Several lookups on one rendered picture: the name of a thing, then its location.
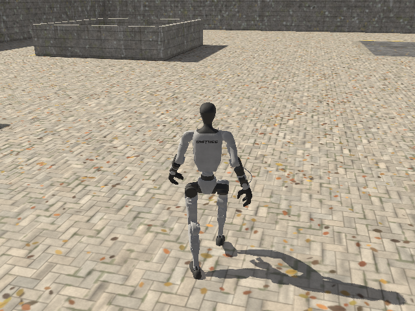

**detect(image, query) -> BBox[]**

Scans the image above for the right robot upper arm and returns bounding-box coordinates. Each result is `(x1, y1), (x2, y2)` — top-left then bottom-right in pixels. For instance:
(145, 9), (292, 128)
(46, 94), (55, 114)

(221, 130), (240, 168)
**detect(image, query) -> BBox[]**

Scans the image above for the robot left forearm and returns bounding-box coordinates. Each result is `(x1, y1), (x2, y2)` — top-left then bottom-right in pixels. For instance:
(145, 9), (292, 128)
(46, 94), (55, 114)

(169, 154), (180, 175)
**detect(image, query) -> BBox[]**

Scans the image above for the robot right forearm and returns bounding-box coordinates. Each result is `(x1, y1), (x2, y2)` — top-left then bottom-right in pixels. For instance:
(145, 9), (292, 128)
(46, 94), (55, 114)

(234, 157), (250, 190)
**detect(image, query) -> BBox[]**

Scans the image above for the left robot upper arm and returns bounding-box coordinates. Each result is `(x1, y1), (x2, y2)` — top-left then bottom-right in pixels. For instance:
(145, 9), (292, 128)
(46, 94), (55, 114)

(175, 130), (194, 165)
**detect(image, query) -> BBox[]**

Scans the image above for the robot left foot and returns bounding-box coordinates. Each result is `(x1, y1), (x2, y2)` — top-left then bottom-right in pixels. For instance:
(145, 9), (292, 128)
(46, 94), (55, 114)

(189, 261), (202, 279)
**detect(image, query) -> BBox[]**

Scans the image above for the robot left thigh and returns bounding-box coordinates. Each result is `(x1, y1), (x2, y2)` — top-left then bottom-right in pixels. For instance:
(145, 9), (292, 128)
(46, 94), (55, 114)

(185, 182), (200, 236)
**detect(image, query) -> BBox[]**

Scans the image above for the right robot hand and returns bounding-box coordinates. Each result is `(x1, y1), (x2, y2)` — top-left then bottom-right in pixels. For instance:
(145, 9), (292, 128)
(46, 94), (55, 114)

(237, 187), (252, 207)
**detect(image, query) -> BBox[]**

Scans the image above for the left robot hand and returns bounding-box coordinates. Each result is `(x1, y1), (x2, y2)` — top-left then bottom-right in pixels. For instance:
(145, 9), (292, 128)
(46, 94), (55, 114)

(168, 173), (184, 185)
